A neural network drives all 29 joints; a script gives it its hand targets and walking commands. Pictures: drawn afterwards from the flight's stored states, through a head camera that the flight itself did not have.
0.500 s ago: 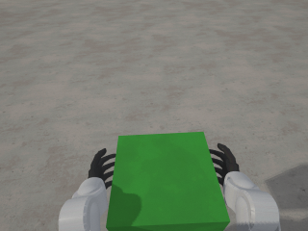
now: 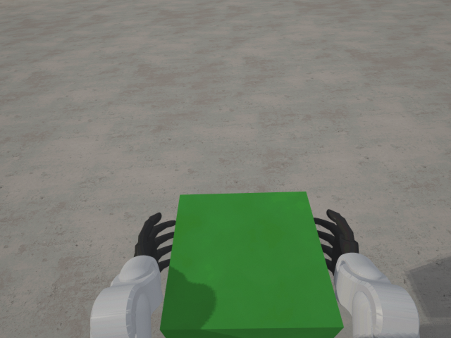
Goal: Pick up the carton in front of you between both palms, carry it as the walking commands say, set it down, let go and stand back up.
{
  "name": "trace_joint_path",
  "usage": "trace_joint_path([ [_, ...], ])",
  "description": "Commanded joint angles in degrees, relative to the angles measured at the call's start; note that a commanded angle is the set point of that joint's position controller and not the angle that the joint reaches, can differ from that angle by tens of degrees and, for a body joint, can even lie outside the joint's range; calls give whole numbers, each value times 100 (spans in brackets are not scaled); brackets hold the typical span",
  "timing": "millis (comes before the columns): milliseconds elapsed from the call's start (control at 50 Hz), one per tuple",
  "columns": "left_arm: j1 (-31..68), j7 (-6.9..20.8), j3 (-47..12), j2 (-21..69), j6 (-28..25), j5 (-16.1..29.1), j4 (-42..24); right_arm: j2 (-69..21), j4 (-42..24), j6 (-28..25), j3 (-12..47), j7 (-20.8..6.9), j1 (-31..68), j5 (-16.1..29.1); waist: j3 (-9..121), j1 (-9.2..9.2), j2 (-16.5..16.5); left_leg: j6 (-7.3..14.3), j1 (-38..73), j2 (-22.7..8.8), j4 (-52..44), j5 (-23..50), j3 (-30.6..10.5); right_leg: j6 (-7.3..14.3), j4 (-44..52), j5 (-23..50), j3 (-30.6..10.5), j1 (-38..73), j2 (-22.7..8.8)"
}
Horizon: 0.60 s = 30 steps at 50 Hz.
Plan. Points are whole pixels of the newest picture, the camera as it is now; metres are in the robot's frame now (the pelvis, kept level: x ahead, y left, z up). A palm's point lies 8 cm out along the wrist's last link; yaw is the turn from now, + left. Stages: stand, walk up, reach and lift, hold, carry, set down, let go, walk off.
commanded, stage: carry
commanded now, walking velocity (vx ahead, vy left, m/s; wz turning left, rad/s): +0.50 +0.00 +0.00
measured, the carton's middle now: (244, 283) +0.23 +0.00 +0.01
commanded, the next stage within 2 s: none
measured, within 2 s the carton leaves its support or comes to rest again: neither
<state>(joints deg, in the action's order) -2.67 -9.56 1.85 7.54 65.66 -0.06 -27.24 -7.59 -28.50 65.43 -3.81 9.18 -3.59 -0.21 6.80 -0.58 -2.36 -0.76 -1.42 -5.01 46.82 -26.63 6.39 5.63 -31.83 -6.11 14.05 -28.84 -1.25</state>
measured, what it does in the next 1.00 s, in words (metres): walks ahead: left foot, then right foot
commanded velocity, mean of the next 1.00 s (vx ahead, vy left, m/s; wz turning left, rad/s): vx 0.21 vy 0.00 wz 0.00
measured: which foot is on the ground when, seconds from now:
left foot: up 0.00-0.46, down 0.48-1.00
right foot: down 0.00-0.52, up 0.54-0.86, down 0.88-1.00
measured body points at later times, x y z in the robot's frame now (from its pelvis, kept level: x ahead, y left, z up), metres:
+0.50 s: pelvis +0.34 +0.03 +0.00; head +0.31 +0.04 +0.45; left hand +0.58 +0.18 +0.09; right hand +0.57 -0.13 +0.10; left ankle +0.48 +0.12 -0.72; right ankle +0.13 -0.08 -0.71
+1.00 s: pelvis +0.55 +0.03 +0.02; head +0.51 +0.02 +0.47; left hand +0.79 +0.17 +0.12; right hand +0.78 -0.13 +0.11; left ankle +0.48 +0.12 -0.71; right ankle +0.57 -0.08 -0.71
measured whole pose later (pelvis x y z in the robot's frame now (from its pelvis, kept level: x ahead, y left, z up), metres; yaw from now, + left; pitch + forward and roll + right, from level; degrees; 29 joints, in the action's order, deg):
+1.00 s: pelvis +0.55 +0.03 +0.02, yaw -1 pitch +3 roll -1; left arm -3.2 -8.6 2.2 7.6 67.0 -0.9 -29.5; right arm -7.6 -30.1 67.0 -2.7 8.4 -3.5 -1.5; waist 8.7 0.1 -2.2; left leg 0.6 -9.1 -2.9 27.5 -20.7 10.2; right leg 0.6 -28.0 -11.6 10.6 -18.4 -3.6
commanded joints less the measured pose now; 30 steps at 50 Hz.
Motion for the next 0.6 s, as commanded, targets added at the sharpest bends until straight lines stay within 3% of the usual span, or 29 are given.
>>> trace_joint_path([
  [0, 1566, 161, -2977, 3819, -136, 990, -780, -3682, -823, -74, 3357, -180, 1831, 1035, 1618, -54, 1399, 179, -3509, 239, 3306, 314, -717, 653, 1741, 392, -3686, 4160, -2117],
  [20, 1665, 242, -3075, 4075, -198, 1024, -813, -3942, -777, -131, 3377, -249, 1858, 1032, 1564, -47, 722, 255, -3389, 9, 3063, 582, -778, 478, 1664, 839, -3096, 3674, -1970],
  [40, 1806, 317, -3155, 4248, -257, 1039, -846, -4170, -694, -183, 3400, -306, 1871, 994, 1369, -21, 447, 270, -3308, -177, 2672, 823, -775, 302, 1734, 756, -2638, 3197, -1850],
  [80, 1828, 432, -3267, 4404, -332, 1060, -852, -4372, -548, -264, 3404, -364, 1716, 860, 1224, 26, 617, 203, -3025, -250, 2023, 1212, -603, 71, 2090, -153, -2044, 2566, -1613],
  [120, 1660, 510, -3291, 4338, -363, 1030, -796, -4383, -519, -324, 3422, -360, 1568, 751, 1054, 24, 842, 107, -3120, -270, 1465, 1471, -417, 88, 2376, -569, -1726, 2422, -1505],
  [180, 1503, 545, -3252, 4094, -366, 1032, -820, -4255, -589, -335, 3452, -314, 1500, 693, 659, 24, 969, -81, -3514, -321, 558, 1900, -163, 169, 2689, -539, -1417, 2505, -1438],
  [280, 1420, 367, -3037, 3529, -267, 972, -936, -3752, -812, -202, 3433, -173, 1596, 830, 187, -4, 919, -126, -3778, -240, -693, 2542, 156, 145, 2632, 317, -983, 2927, -1263],
  [400, 1435, 69, -2816, 2999, -59, 850, -916, -3098, -858, 27, 3177, -17, 1641, 897, -239, -35, 1127, 175, -3214, -6, -1749, 2610, 450, -11, 2217, 1728, -660, 3306, -1324],
  [440, 1552, 40, -2868, 2993, -15, 891, -991, -3062, -798, 46, 3078, -8, 1589, 903, 164, 35, 1123, 257, -2048, 349, -2009, 2488, 815, -223, 1106, 3133, -291, 3295, -1181],
  [460, 1605, 37, -2915, 3000, 6, 905, -1052, -3063, -738, 42, 3017, -9, 1503, 887, 579, 135, 819, 245, -914, 572, -2279, 2492, 1007, -431, -71, 3271, 8, 2963, -870],
  [480, 1670, 33, -2959, 3000, 20, 933, -1103, -3067, -754, 39, 2963, -16, 1430, 849, 1038, 220, 268, 311, 288, -277, -2283, 2972, 24, -643, -1361, 1680, -109, 2053, -674],
  [500, 1684, 52, -3101, 3158, 39, 1017, -1252, -3102, -721, 14, 2946, -19, 1536, 893, 1784, 200, -1349, 1234, 1833, -1906, -2576, 3651, -2543, -934, -3246, -416, -251, 285, 45],
  [520, 1633, 99, -3175, 3192, 25, 1052, -1253, -3301, -737, -14, 3031, -78, 1374, 1005, 1704, 175, -1513, 1419, 1560, -1992, -2896, 5103, -2882, -834, -4158, -2270, -921, -211, 261],
  [540, 1645, 158, -3284, 3597, -12, 1051, -1145, -3536, -811, -57, 3066, -156, 1445, 1029, 1656, 166, -1162, 1330, 1258, -1857, -2801, 5963, -2143, -697, -4380, -2296, -1261, -212, -41],
  [560, 1693, 224, -3309, 3913, -71, 1027, -1109, -3830, -834, -117, 3140, -241, 1503, 1063, 1673, 161, -593, 1125, 1036, -1729, -2733, 6162, -1660, -606, -4133, -2099, -1399, -200, -248],
  [580, 1746, 286, -3352, 4197, -132, 1010, -1072, -4092, -880, -192, 3234, -328, 1633, 1091, 1545, 147, -261, 960, 639, -1571, -2882, 5882, -1239, -565, -3602, -1804, -1373, -147, -412],
])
